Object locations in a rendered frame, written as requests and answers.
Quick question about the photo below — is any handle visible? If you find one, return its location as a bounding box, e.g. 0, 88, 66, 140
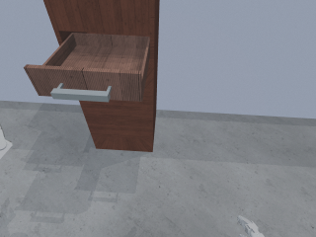
50, 83, 112, 103

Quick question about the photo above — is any robot left hand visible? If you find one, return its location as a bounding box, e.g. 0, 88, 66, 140
0, 123, 13, 159

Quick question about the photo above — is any cabinet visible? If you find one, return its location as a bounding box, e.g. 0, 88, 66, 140
43, 0, 160, 152

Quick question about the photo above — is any drawer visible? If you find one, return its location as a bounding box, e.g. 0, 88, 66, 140
24, 33, 150, 102

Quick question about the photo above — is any robot right hand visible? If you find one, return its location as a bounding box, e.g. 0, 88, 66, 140
237, 215, 265, 237

